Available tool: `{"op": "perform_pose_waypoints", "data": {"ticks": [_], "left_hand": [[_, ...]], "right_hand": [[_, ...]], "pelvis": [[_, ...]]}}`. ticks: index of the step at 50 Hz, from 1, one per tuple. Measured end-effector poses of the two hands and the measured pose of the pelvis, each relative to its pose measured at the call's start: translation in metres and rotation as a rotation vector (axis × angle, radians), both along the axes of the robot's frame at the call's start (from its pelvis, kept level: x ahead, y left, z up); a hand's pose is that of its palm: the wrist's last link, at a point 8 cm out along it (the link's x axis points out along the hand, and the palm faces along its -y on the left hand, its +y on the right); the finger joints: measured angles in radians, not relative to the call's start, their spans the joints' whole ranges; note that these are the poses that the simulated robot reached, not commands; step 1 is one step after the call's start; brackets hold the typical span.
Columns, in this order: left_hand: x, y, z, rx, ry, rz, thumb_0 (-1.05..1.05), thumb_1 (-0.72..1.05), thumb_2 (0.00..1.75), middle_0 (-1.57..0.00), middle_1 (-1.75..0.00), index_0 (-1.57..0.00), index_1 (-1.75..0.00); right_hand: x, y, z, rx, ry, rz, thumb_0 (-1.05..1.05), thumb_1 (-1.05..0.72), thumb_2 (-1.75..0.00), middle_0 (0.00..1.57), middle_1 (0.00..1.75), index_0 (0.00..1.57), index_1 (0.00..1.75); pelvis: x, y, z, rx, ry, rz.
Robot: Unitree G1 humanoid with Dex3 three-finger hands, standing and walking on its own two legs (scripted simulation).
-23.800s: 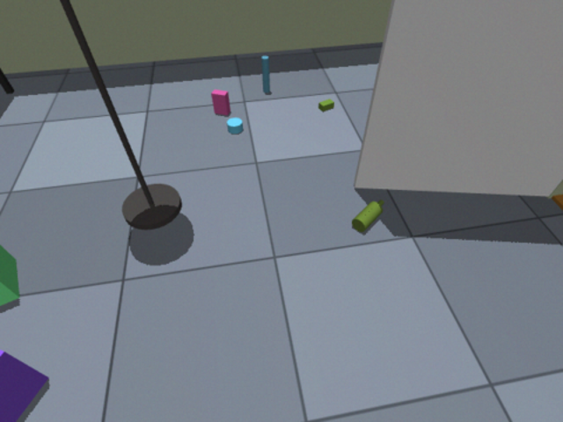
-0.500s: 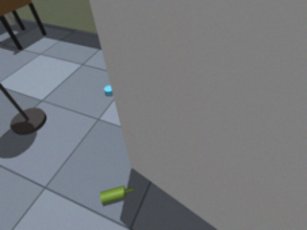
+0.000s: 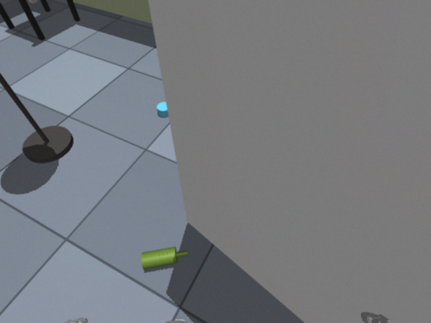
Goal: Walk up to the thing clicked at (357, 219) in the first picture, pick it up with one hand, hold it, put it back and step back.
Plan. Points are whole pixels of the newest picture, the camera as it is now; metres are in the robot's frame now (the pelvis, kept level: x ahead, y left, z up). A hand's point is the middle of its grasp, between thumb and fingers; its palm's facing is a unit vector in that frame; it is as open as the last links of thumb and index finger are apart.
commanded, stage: walk up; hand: left
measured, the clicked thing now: (165, 256) +0.47 +0.24 -0.73
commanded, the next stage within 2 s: none
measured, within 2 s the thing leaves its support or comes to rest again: neither
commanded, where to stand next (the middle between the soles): +0.08 +0.02 m, yaw -1 degrees
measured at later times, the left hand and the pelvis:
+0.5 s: hand out of the picture +0.06 +0.28 -0.14, palm faces -0.01 -0.94 -0.33, open 7.4 cm; pelvis +0.00 +0.01 +0.02, yaw +1 degrees
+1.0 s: hand out of the picture +0.10 +0.27 -0.14, palm faces +0.04 -0.92 -0.40, open 7.4 cm; pelvis +0.08 +0.00 +0.00, yaw +2 degrees
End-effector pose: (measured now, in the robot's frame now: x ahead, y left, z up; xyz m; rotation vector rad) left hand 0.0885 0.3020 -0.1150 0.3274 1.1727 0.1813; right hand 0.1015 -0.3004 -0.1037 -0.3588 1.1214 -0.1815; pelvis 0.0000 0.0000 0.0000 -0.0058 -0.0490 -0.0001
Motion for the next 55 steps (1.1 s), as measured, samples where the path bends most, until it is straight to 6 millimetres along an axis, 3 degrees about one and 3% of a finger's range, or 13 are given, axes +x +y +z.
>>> {"op": "perform_pose_waypoints", "data": {"ticks": [5,9,24,28,34,39,44,50,55], "left_hand": [[-0.017,0.002,0.004,0.006,0.027,0.021,0.01,0.9,0.9,-0.21,-0.3,-0.21,-0.3],[-0.025,0.007,0.008,0.007,0.037,0.04,0.01,0.9,0.9,-0.21,-0.3,-0.21,-0.3],[-0.034,0.022,0.011,-0.016,0.054,0.049,0.01,0.9,0.9,-0.21,-0.3,-0.21,-0.3],[-0.037,0.021,0.017,-0.001,0.059,0.03,0.0,0.9,0.9,-0.21,-0.3,-0.21,-0.3],[-0.041,0.013,0.019,0.054,0.069,0.029,0.0,0.9,0.9,-0.21,-0.3,-0.21,-0.3],[-0.048,0.001,0.03,0.073,0.075,0.074,0.0,0.9,0.9,-0.21,-0.3,-0.21,-0.3],[-0.035,-0.001,0.035,0.076,0.08,0.09,0.01,0.9,0.9,-0.21,-0.3,-0.21,-0.3],[0.0,0.008,0.012,0.057,0.088,0.106,0.01,0.9,0.9,-0.21,-0.3,-0.21,-0.3],[0.04,0.005,0.002,0.03,0.056,0.094,0.01,0.9,0.9,-0.21,-0.3,-0.21,-0.3]], "right_hand": [[0.014,0.001,0.003,0.008,-0.024,0.019,0.01,-0.91,-0.9,0.21,0.3,0.21,0.3],[0.014,0.005,0.005,0.014,-0.015,0.03,0.01,-0.91,-0.9,0.21,0.3,0.2,0.3],[-0.021,0.022,0.01,0.032,0.074,0.006,0.01,-0.91,-0.9,0.21,0.3,0.21,0.3],[-0.031,0.012,0.013,0.028,0.063,-0.016,0.01,-0.9,-0.9,0.21,0.3,0.21,0.3],[-0.036,-0.022,0.004,0.013,0.078,-0.057,0.01,-0.9,-0.9,0.21,0.3,0.21,0.3],[-0.019,-0.034,0.001,0.017,0.11,-0.044,0.01,-0.91,-0.9,0.21,0.3,0.2,0.3],[0.007,-0.032,-0.003,0.021,0.134,-0.008,0.01,-0.91,-0.9,0.2,0.3,0.2,0.3],[0.052,-0.009,-0.013,0.014,0.119,0.023,0.01,-0.91,-0.9,0.2,0.3,0.2,0.3],[0.08,0.009,-0.011,0.026,0.084,0.027,0.01,-0.91,-0.9,0.21,0.3,0.21,0.3]], "pelvis": [[-0.004,0.002,0.004,-0.002,-0.003,0.008],[-0.007,0.004,0.007,-0.003,-0.004,0.012],[-0.004,0.015,0.017,-0.003,0.01,0.014],[0.003,0.011,0.019,-0.006,0.018,0.006],[0.014,-0.009,0.01,0.003,0.001,0.002],[0.033,-0.016,0.014,0.005,0.008,0.011],[0.055,-0.014,0.016,0.001,0.007,0.031],[0.076,-0.005,0.002,0.001,0.005,0.041],[0.076,-0.001,0.002,0.001,0.009,0.034]]}}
